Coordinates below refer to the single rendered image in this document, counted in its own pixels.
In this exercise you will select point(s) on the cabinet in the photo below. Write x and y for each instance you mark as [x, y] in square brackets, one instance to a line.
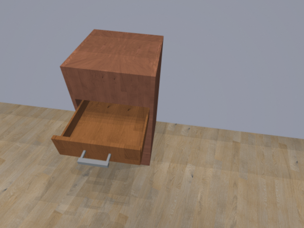
[119, 68]

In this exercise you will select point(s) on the drawer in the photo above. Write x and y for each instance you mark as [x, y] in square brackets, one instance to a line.
[102, 128]

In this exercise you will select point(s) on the handle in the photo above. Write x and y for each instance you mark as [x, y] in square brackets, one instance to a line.
[91, 162]

